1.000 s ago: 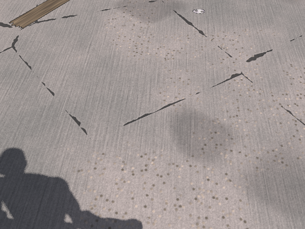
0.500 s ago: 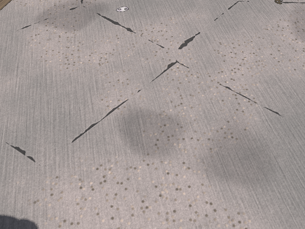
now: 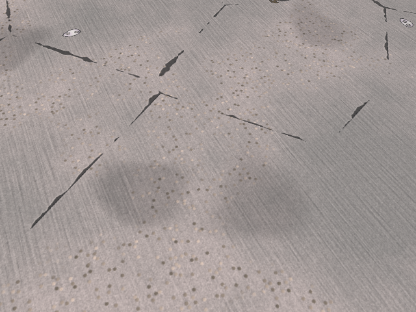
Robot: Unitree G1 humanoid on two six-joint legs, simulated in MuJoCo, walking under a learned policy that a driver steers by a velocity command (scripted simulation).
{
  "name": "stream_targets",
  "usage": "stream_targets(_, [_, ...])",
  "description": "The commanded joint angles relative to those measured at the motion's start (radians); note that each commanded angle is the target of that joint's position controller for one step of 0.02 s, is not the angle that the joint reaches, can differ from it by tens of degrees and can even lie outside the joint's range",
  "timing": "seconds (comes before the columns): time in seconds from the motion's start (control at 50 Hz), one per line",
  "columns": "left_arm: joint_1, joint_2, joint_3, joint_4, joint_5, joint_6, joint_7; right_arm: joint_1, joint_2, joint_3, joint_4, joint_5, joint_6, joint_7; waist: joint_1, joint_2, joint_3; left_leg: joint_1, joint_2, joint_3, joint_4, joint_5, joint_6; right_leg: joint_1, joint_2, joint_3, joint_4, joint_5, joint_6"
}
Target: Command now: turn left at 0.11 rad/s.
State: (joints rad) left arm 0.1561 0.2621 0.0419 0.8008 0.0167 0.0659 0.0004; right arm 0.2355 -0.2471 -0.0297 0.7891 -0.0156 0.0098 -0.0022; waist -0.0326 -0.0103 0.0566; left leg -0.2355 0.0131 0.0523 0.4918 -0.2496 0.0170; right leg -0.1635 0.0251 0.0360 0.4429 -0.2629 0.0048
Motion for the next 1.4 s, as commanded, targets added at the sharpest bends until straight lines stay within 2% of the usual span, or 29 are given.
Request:
stream_targets(0.02, [0.042, 0.224, 0.037, -0.025, 0.008, -0.036, 0.03, 0.039, -0.072, -0.015, -0.061, 0.025, -0.02, 0.017, -0.015, -0.142, -0.105, -0.107, 0.028, -0.089, -0.036, 0.075, 0.015, 0.187, -0.267, 0.207, -0.151, 0.417, -0.1])
stream_targets(0.06, [-0.023, 0.149, 0.023, -0.036, -0.001, -0.046, 0.026, -0.02, -0.12, -0.026, -0.041, 0.015, 0.004, 0.01, 0.016, -0.142, -0.072, -0.035, -0.007, -0.059, 0.038, -0.082, 0.006, 0.064, -0.269, 0.151, -0.124, 0.336, -0.146])
stream_targets(0.12, [-0.009, 0.157, 0.027, -0.031, 0.0, -0.046, 0.041, -0.015, -0.137, -0.046, -0.037, 0.009, 0.022, 0.017, 0.041, -0.208, -0.029, -0.132, -0.034, -0.043, 0.248, -0.201, 0.012, 0.054, -0.283, 0.126, -0.119, 0.41, -0.176])
stream_targets(0.16, [0.019, 0.147, 0.027, -0.025, 0.003, -0.042, 0.043, 0.011, -0.114, -0.049, -0.027, 0.009, 0.032, 0.017, 0.047, -0.146, -0.034, -0.19, -0.027, -0.049, 0.408, -0.303, 0.005, 0.074, -0.327, 0.113, -0.099, 0.554, -0.23])
stream_targets(0.32, [-0.052, 0.179, 0.045, -0.031, 0.003, -0.034, 0.029, 0.034, -0.094, -0.048, -0.046, 0.015, 0.039, 0.034, 0.012, -0.138, -0.08, -0.006, -0.033, 0.033, 0.095, -0.111, 0.016, 0.027, -0.3, -0.008, 0.023, 0.412, -0.155])
stream_targets(0.34, [-0.045, 0.176, 0.047, -0.025, 0.001, -0.034, 0.027, 0.053, -0.102, -0.05, -0.042, 0.008, 0.029, 0.029, -0.008, -0.09, -0.083, 0.071, -0.04, 0.007, -0.032, 0.01, 0.031, -0.032, -0.275, -0.044, 0.096, 0.29, -0.104])
stream_targets(0.36, [-0.009, 0.142, 0.042, -0.028, 0.006, -0.032, 0.02, 0.065, -0.18, -0.067, -0.049, -0.01, 0.014, 0.019, -0.003, 0.118, -0.076, 0.147, 0.092, -0.236, -0.193, 0.103, 0.067, -0.164, -0.189, -0.132, 0.31, 0.054, -0.031])
stream_targets(0.38, [-0.069, 0.074, 0.019, -0.101, 0.005, -0.023, 0.028, 0.102, -0.341, -0.103, -0.061, -0.004, 0.007, 0.021, -0.014, 0.338, -0.048, 0.166, 0.355, -0.606, -0.227, 0.462, 0.216, -0.408, 0.013, -0.15, 0.472, -0.378, 0.024])
stream_targets(0.4, [-0.096, 0.103, 0.021, -0.096, 0.01, -0.013, 0.04, 0.16, -0.31, -0.104, -0.041, 0.0, 0.008, 0.021, -0.047, 0.211, -0.082, 0.148, 0.365, -0.604, -0.22, 0.45, 0.295, -0.391, -0.015, -0.011, 0.618, -0.4, 0.013])
stream_targets(0.42, [-0.081, 0.116, 0.026, -0.081, -0.002, -0.011, 0.036, 0.105, -0.254, -0.09, -0.048, 0.005, 0.013, 0.015, -0.01, 0.136, -0.043, 0.116, 0.31, -0.507, -0.208, 0.363, 0.289, -0.403, -0.038, 0.009, 0.666, -0.314, 0.006])
stream_targets(0.44, [-0.065, 0.125, 0.03, -0.063, -0.009, -0.017, 0.03, 0.026, -0.212, -0.078, -0.063, 0.008, 0.02, 0.008, 0.022, 0.096, -0.012, 0.087, 0.236, -0.431, -0.214, 0.276, 0.243, -0.395, -0.056, 0.019, 0.643, -0.22, 0.002])
stream_targets(0.48, [-0.031, 0.142, 0.036, -0.044, 0.012, -0.025, 0.019, -0.034, -0.18, -0.068, -0.084, 0.014, 0.023, 0.001, 0.037, 0.122, -0.042, 0.118, 0.159, -0.365, -0.203, 0.321, 0.201, -0.378, -0.049, 0.005, 0.63, -0.125, 0.012])
stream_targets(0.54, [-0.015, 0.123, 0.032, -0.044, 0.007, -0.021, 0.011, 0.013, -0.196, -0.073, -0.076, 0.017, 0.019, 0.005, 0.026, 0.085, -0.083, 0.165, 0.15, -0.367, -0.187, 0.361, 0.204, -0.383, -0.034, 0.006, 0.61, -0.097, 0.033])
stream_targets(0.74, [-0.063, 0.129, 0.025, -0.089, -0.002, -0.027, 0.026, 0.047, -0.229, -0.086, -0.081, -0.002, 0.028, 0.003, -0.01, 0.115, -0.072, 0.133, 0.137, -0.526, -0.161, 0.251, 0.225, -0.354, -0.003, 0.034, 0.399, -0.129, 0.037])
stream_targets(0.86, [0.026, 0.105, 0.007, -0.066, -0.013, -0.038, 0.031, -0.023, -0.168, -0.055, -0.072, -0.01, 0.03, -0.002, 0.023, 0.126, -0.117, 0.05, 0.115, -0.486, -0.116, 0.367, 0.168, -0.089, 0.001, -0.011, 0.157, -0.093, -0.009])
stream_targets(0.9, [0.052, 0.059, -0.015, -0.044, -0.001, -0.049, 0.034, -0.022, -0.104, -0.02, -0.047, -0.001, 0.028, -0.013, 0.048, 0.07, -0.11, -0.038, 0.071, -0.445, -0.108, 0.207, 0.087, 0.11, -0.042, 0.043, -0.157, 0.11, -0.031])
stream_targets(0.92, [0.024, 0.11, -0.015, -0.051, 0.017, -0.06, 0.04, 0.044, -0.066, -0.006, -0.032, -0.008, 0.022, -0.012, 0.0, -0.09, -0.112, -0.065, -0.002, -0.345, -0.005, 0.025, 0.04, 0.144, -0.21, 0.266, -0.243, 0.111, -0.058])
stream_targets(0.94, [-0.05, 0.174, -0.013, -0.07, 0.016, -0.064, 0.03, 0.08, -0.108, -0.017, -0.019, 0.001, 0.027, -0.016, -0.043, -0.132, -0.064, -0.053, -0.09, -0.233, -0.038, -0.122, 0.019, 0.005, -0.316, 0.391, -0.238, 0.19, -0.144])
stream_targets(0.96, [-0.058, 0.155, -0.014, -0.057, 0.008, -0.065, 0.018, 0.06, -0.139, -0.022, 0.004, -0.009, 0.031, -0.022, -0.031, -0.122, -0.047, 0.052, -0.057, -0.208, -0.05, -0.102, 0.014, -0.079, -0.295, 0.379, -0.218, 0.15, -0.178])
stream_targets(1.02, [-0.026, 0.199, 0.002, -0.039, -0.007, -0.062, 0.008, -0.035, -0.16, -0.029, 0.0, -0.006, 0.017, -0.022, 0.005, -0.173, -0.034, 0.054, -0.07, -0.178, -0.069, 0.036, 0.002, -0.043, -0.163, 0.316, -0.167, 0.156, -0.111])
stream_targets(1.16, [0.056, 0.213, 0.039, -0.027, -0.008, -0.046, 0.003, -0.025, -0.126, -0.023, 0.0, 0.011, 0.001, -0.043, 0.036, -0.144, -0.105, -0.103, -0.096, -0.107, 0.11, -0.209, -0.015, 0.099, -0.206, 0.461, -0.056, 0.53, -0.213])
stream_targets(1.24, [-0.01, 0.215, 0.059, -0.035, -0.013, -0.021, 0.003, 0.024, -0.12, -0.017, -0.001, 0.018, -0.011, -0.046, -0.002, -0.119, -0.124, 0.0, -0.087, -0.115, -0.034, -0.113, 0.007, 0.034, -0.151, 0.44, -0.028, 0.467, -0.164])
stream_targets(1.26, [-0.052, 0.201, 0.058, -0.051, -0.018, -0.015, 0.001, 0.061, -0.136, -0.02, 0.007, 0.012, -0.015, -0.05, -0.023, -0.093, -0.123, 0.104, -0.056, -0.142, -0.15, -0.041, 0.019, -0.063, -0.102, 0.399, 0.01, 0.367, -0.118])
stream_targets(1.28, [-0.059, 0.155, 0.047, -0.074, -0.024, -0.016, -0.003, 0.074, -0.213, -0.036, 0.003, -0.009, -0.016, -0.058, -0.013, 0.035, -0.108, 0.187, 0.1, -0.309, -0.27, -0.053, 0.064, -0.204, -0.011, 0.307, 0.133, 0.164, -0.059])
stream_targets(1.3, [-0.021, 0.116, 0.038, -0.087, -0.022, -0.019, 0.0, -0.001, -0.316, -0.058, -0.02, -0.016, -0.007, -0.055, 0.023, 0.244, -0.054, 0.184, 0.318, -0.527, -0.316, 0.155, 0.167, -0.374, 0.153, 0.092, 0.282, -0.198, -0.016])
stream_targets(1.32, [-0.002, 0.191, 0.054, -0.06, 0.013, -0.017, 0.008, 0.012, -0.272, -0.052, -0.024, -0.022, -0.004, -0.047, 0.015, 0.176, -0.074, 0.147, 0.386, -0.517, -0.271, 0.207, 0.245, -0.362, 0.063, 0.064, 0.504, -0.309, -0.016])
stream_targets(1.34, [0.019, 0.204, 0.062, -0.036, 0.014, -0.015, 0.003, -0.005, -0.195, -0.032, -0.036, -0.019, -0.007, -0.039, 0.034, 0.094, -0.064, 0.136, 0.331, -0.447, -0.279, 0.085, 0.229, -0.365, 0.039, 0.081, 0.566, -0.251, -0.027])
stream_targets(1.36, [0.023, 0.191, 0.061, -0.023, 0.015, -0.012, -0.009, -0.029, -0.162, -0.021, -0.042, -0.02, -0.008, -0.037, 0.04, 0.085, -0.024, 0.127, 0.259, -0.373, -0.302, -0.083, 0.186, -0.388, 0.021, 0.078, 0.602, -0.17, -0.026])
stream_targets(1.4, [-0.007, 0.174, 0.055, -0.035, 0.02, -0.011, -0.043, -0.005, -0.182, -0.024, -0.034, -0.017, -0.02, -0.044, 0.02, 0.164, 0.019, 0.192, 0.201, -0.311, -0.344, -0.192, 0.15, -0.48, 0.007, 0.056, 0.618, -0.098, -0.01])
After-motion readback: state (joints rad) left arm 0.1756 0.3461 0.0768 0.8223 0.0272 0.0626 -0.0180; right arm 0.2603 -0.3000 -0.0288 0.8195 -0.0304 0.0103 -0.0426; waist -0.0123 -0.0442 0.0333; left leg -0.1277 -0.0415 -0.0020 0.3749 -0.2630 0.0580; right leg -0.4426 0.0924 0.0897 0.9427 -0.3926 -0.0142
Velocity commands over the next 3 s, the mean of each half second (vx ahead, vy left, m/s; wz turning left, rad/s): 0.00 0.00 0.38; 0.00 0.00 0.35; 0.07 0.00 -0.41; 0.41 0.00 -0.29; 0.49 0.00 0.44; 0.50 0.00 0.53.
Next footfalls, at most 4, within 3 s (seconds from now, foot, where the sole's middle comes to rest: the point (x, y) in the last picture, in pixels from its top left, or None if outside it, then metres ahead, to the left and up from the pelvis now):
0.36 left None -0.01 0.10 -0.77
0.92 right None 0.06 -0.07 -0.77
1.28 left None -0.05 0.10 -0.77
1.78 right None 0.22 -0.11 -0.77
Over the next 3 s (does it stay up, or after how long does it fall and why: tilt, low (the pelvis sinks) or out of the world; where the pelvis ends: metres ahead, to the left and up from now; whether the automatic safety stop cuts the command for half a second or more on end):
stays up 0.75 0.02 0.00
